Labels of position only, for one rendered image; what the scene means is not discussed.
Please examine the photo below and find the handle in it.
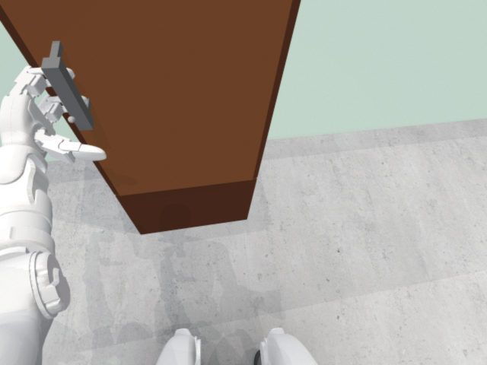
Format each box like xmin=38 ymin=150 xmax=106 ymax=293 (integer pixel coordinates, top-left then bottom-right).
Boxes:
xmin=41 ymin=41 xmax=94 ymax=131

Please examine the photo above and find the robot right shin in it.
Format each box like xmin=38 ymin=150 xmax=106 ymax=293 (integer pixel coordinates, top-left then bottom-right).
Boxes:
xmin=267 ymin=328 xmax=284 ymax=338

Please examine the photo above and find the left robot upper arm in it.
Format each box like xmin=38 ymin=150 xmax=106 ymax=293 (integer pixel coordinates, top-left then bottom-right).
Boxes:
xmin=0 ymin=251 xmax=71 ymax=365

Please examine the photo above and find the robot left forearm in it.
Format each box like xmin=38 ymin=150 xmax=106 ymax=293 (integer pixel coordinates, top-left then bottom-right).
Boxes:
xmin=0 ymin=144 xmax=55 ymax=262

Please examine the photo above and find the robot left hand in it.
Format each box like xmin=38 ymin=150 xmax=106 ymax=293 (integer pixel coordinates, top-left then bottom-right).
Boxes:
xmin=0 ymin=65 xmax=107 ymax=164

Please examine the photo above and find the robot left thigh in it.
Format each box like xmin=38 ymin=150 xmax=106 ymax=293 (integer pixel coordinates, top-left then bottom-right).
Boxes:
xmin=156 ymin=335 xmax=202 ymax=365

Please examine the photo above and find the cupboard door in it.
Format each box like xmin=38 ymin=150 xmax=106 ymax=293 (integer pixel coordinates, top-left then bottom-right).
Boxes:
xmin=0 ymin=0 xmax=292 ymax=196

